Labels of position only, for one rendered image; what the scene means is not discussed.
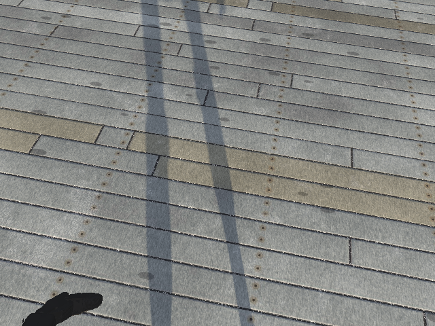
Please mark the robot left hand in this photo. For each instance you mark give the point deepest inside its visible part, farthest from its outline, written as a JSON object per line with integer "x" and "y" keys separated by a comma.
{"x": 63, "y": 306}

